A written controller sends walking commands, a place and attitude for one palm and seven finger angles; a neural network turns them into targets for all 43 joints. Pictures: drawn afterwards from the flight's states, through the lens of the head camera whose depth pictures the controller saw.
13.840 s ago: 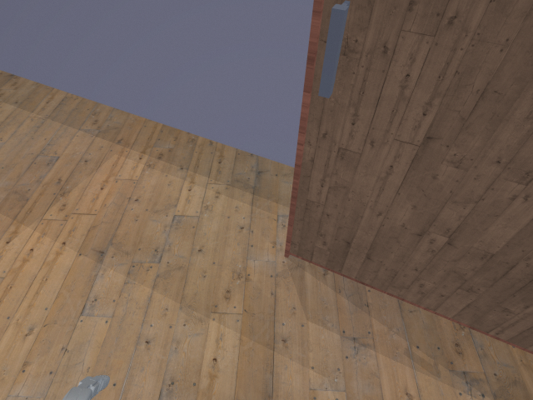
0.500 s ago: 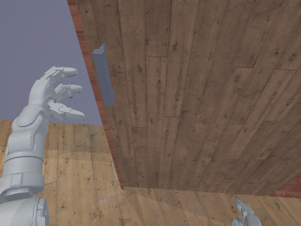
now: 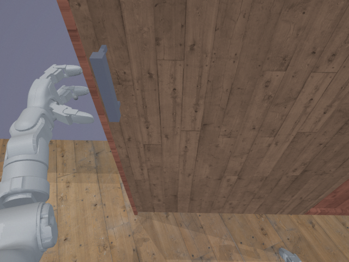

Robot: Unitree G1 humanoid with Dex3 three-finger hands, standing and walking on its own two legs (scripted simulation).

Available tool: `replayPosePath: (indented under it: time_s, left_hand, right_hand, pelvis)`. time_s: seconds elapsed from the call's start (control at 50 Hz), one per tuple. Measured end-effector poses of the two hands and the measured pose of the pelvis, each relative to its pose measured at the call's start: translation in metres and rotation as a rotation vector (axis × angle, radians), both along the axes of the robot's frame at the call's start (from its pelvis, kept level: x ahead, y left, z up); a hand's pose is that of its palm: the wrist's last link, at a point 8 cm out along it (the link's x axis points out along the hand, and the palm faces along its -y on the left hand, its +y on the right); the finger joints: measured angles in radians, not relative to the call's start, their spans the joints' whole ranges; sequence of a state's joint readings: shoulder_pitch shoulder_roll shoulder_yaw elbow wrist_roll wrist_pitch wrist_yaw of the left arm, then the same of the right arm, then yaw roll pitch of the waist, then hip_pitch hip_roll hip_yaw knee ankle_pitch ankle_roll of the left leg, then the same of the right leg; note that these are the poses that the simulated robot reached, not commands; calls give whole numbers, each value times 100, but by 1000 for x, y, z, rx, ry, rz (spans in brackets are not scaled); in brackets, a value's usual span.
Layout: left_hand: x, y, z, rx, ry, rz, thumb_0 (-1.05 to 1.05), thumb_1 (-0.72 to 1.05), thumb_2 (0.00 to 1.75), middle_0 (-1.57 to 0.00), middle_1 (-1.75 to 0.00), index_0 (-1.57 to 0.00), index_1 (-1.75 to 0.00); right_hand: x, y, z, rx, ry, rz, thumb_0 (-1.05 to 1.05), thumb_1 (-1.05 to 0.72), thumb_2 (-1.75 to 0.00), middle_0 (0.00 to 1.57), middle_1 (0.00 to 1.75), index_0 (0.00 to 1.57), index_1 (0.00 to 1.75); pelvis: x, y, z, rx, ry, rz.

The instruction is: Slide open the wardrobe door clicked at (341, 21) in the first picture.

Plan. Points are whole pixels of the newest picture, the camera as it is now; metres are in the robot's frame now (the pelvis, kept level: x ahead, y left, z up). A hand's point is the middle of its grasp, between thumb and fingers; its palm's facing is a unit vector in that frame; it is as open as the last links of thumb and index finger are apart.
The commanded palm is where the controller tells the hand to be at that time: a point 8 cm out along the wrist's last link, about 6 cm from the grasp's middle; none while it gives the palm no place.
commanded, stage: move the hooked fingers beside the handle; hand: left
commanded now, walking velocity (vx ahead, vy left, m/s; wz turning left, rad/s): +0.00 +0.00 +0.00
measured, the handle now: (109, 85) +0.48 +0.17 +0.17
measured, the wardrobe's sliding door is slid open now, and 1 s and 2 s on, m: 0.00 0.00 0.00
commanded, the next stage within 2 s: none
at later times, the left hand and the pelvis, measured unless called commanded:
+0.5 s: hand (70, 97) +0.41 +0.23 +0.19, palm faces +0.05 -1.00 -0.01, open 14.0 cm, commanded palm +0.39 +0.28 +0.18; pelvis +0.00 +0.01 +0.00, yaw +0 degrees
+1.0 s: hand (70, 100) +0.43 +0.25 +0.16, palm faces +0.08 -1.00 -0.02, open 14.0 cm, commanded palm +0.40 +0.29 +0.18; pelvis +0.00 +0.01 +0.00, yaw +0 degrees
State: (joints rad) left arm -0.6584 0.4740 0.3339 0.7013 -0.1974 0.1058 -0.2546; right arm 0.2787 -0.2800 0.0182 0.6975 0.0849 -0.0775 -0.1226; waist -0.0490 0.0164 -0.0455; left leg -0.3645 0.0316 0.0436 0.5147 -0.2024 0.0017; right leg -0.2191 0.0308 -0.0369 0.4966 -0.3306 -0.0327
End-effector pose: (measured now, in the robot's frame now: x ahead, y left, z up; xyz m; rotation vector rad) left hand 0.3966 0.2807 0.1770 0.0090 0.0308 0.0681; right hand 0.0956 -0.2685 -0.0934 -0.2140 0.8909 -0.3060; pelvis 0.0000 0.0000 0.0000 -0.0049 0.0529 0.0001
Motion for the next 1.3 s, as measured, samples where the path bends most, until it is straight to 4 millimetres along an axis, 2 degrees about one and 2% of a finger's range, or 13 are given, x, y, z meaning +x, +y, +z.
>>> replayPosePath:
  time_s: [0.18,0.32,0.5,0.6,0.68,0.84,0.96,1.04,1.14,1.22,1.3]
  left_hand:
    - [0,-1,3,7,-19,-30,-1,-50,30,-30,-120,-30,-120]
    - [-4,4,-9,-9,16,-3,-1,-50,30,-31,-120,-30,-120]
    - [-12,4,10,7,-45,-21,-1,-50,30,-30,-120,-30,-120]
    - [-7,7,-3,-18,39,-12,-1,-51,30,-31,-120,-30,-120]
    - [-5,6,-9,5,35,-4,-1,-50,30,-30,-120,-30,-120]
    - [7,3,5,-16,-36,-20,-1,-50,30,-31,-120,-30,-120]
    - [12,18,-11,-11,60,10,-1,-50,30,-31,-120,-30,-120]
    - [5,19,-12,11,11,-1,-1,-50,30,-30,-120,-30,-120]
    - [2,16,-3,-21,-52,-29,-1,-50,30,-30,-120,-30,-120]
    - [4,22,-7,-32,4,-9,-1,-50,30,-31,-120,-30,-120]
    - [-3,24,-10,4,27,0,-1,-50,30,-30,-120,-30,-120]
  right_hand:
    - [-11,3,-4,13,34,-28,1,-91,-90,20,30,20,30]
    - [-2,8,-1,12,14,-13,2,-91,-90,20,30,20,30]
    - [13,16,3,13,-28,23,1,-91,-90,20,30,20,30]
    - [16,18,4,14,-33,36,1,-91,-90,20,30,20,30]
    - [11,17,2,9,-23,36,1,-91,-90,20,30,20,30]
    - [-8,13,-1,2,29,6,1,-91,-90,20,30,21,30]
    - [-23,7,-3,0,60,-31,1,-91,-90,20,30,21,30]
    - [-28,4,-4,-7,82,-44,1,-91,-90,20,30,20,30]
    - [-20,4,-2,-15,75,-38,2,-91,-90,20,30,20,30]
    - [-8,6,2,-11,35,-31,2,-91,-90,20,30,20,30]
    - [6,10,4,-1,-9,-15,1,-91,-90,20,30,20,30]
  pelvis:
    - [5,5,0,-1,1,-7]
    - [3,7,0,-3,-3,-5]
    - [-1,9,0,-7,-14,7]
    - [-4,9,0,-8,-4,12]
    - [-6,10,-1,-10,1,13]
    - [-4,9,-1,-9,6,6]
    - [-1,9,-1,-8,22,-4]
    - [3,10,-1,-8,21,-9]
    - [6,10,-1,-9,14,-4]
    - [6,10,-1,-9,17,-4]
    - [5,13,-1,-11,16,-5]
